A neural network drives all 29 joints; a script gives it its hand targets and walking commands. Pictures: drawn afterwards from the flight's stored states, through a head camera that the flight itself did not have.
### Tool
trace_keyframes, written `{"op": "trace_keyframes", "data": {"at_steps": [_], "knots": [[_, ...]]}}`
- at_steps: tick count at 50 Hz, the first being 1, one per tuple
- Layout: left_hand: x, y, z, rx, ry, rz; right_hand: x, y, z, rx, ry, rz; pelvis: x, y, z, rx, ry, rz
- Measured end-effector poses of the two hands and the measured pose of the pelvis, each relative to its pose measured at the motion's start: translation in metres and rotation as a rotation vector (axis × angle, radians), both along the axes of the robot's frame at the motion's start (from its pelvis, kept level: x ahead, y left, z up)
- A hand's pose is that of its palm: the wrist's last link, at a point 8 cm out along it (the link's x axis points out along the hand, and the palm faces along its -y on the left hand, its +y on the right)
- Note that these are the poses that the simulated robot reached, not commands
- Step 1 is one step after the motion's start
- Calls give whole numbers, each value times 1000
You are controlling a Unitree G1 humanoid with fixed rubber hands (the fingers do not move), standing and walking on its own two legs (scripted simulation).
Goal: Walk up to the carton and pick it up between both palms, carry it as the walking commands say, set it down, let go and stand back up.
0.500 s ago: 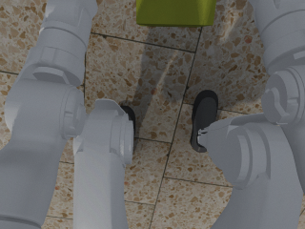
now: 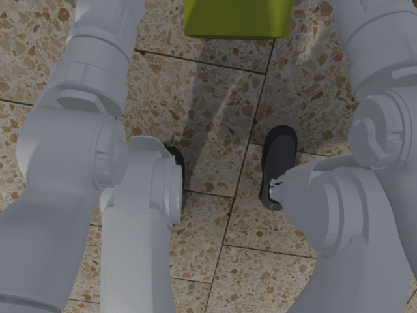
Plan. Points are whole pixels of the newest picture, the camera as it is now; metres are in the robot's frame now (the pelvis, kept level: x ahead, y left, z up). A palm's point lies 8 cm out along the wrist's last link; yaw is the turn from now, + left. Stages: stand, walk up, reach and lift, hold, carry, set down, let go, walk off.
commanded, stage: reach and lift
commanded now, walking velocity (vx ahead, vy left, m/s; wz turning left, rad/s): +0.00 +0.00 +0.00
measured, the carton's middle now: out of the picture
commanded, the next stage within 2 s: none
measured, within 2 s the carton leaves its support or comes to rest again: leaves its support in 0.96 s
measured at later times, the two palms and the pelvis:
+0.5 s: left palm out of the picture +0.56 +0.12 -0.20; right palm out of the picture +0.57 -0.13 -0.20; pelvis +0.01 -0.01 -0.01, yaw +0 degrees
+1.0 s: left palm out of the picture +0.55 +0.13 -0.19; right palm out of the picture +0.57 -0.12 -0.19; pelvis +0.01 +0.00 +0.00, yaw +1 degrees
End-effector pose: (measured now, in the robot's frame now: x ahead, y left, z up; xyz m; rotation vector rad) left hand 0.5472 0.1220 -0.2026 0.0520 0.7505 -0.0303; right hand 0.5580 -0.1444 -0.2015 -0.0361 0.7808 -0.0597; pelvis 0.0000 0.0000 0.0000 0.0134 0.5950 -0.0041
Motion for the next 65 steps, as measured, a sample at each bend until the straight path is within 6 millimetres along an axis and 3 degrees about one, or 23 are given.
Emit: {"op": "trace_keyframes", "data": {"at_steps": [5, 28, 46, 65], "knots": [[5, -13, 4, -10, -1, -12, 1, 2, 0, -7, 5, 11, 1, 0, -1, 0, -1, -1], [12, 1, 6, -31, 39, -11, 11, 12, 2, 15, 46, 77, 15, -5, -9, 5, 38, 3], [4, 9, 9, -23, 50, 13, 8, 23, 3, 18, 47, 63, 11, -4, -4, 8, 30, 8], [6, -9, 46, -41, -20, 57, 9, 12, 43, -9, -28, -3, 2, -3, 5, -9, 28, 24]]}}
